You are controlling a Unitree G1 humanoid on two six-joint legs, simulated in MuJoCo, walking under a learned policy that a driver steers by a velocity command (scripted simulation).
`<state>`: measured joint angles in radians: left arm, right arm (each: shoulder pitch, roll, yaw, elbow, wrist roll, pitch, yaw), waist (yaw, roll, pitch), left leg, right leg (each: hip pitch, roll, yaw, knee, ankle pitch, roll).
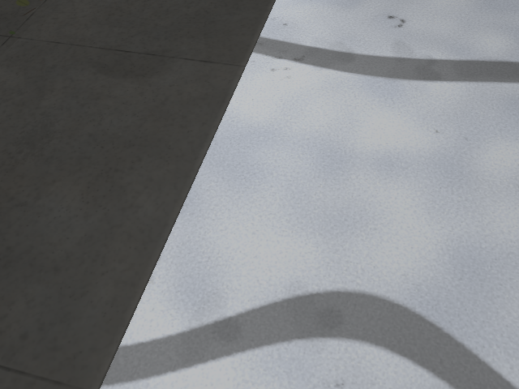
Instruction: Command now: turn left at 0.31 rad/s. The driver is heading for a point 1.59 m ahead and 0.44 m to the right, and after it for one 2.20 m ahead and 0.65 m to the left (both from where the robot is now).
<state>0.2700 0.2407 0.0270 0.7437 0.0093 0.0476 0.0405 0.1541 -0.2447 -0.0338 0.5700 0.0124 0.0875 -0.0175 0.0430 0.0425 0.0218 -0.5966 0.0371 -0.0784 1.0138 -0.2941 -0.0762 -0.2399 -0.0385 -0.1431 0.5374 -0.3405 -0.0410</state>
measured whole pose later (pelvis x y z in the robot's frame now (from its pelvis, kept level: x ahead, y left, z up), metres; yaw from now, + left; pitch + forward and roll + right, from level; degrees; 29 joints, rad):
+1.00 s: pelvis +0.05 -0.02 -0.01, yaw -28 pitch +3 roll +4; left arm 0.21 0.24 0.01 0.59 -0.01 0.06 0.08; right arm 0.05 -0.27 -0.06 0.63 -0.01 0.04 -0.02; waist 0.01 0.07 0.02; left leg -0.71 -0.08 -0.11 1.49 -0.18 -0.11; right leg -0.30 0.16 0.28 0.66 -0.37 -0.10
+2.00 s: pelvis +0.59 +0.00 -0.16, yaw -6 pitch +3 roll -2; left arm 0.02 0.19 0.03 0.59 0.00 -0.11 0.02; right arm 0.42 -0.23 -0.05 0.86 0.03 -0.03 -0.03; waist -0.05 0.01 -0.01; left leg -0.28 -0.16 -0.17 1.15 -0.48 0.03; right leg -0.41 0.09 0.02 0.49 -0.14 -0.06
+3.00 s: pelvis +1.09 -0.07 -0.15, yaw -35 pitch +1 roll +0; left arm 0.25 0.28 0.06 0.61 -0.01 -0.04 -0.03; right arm 0.22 -0.31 -0.04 0.73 0.00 -0.12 0.00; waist 0.00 0.01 0.06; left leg -0.48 0.06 -0.06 1.17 -0.34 -0.01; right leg -0.32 0.11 0.03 0.47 -0.16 -0.10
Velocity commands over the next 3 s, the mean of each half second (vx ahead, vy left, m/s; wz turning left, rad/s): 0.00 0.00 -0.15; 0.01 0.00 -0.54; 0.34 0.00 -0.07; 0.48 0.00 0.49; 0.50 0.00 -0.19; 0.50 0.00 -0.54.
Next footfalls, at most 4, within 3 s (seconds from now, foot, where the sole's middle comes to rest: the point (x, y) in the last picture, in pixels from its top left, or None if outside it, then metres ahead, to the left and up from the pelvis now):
0.08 left None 0.06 0.15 -0.77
0.48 right None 0.03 -0.08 -0.77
1.48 left None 0.38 0.10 -0.92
1.90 right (329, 326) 0.69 -0.10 -0.92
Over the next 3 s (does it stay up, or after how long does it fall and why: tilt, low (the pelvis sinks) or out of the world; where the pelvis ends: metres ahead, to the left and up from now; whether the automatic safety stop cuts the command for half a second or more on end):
stays up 1.09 -0.07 -0.15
